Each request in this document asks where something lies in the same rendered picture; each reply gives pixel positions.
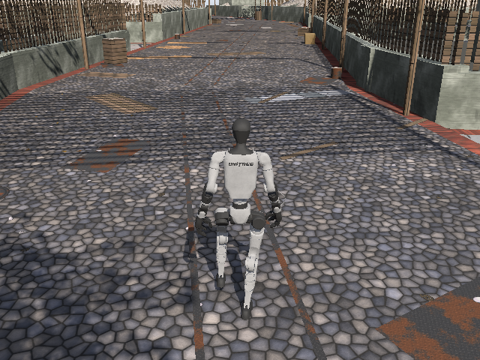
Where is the humanoid robot torso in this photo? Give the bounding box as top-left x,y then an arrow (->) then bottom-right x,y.
223,148 -> 258,225

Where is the robot right forearm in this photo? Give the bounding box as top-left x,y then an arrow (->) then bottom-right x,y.
268,182 -> 281,213

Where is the robot left hand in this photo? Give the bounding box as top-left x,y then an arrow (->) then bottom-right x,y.
195,216 -> 212,237

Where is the robot left upper arm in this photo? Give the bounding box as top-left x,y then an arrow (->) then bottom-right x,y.
205,151 -> 226,194

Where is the robot right upper arm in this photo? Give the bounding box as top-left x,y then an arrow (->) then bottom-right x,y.
256,151 -> 276,193

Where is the robot right hand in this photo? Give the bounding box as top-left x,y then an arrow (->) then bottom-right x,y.
265,210 -> 282,228

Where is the right robot shin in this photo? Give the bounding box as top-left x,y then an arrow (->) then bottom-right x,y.
244,259 -> 258,310

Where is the robot left forearm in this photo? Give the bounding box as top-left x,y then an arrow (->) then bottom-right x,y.
197,182 -> 213,218

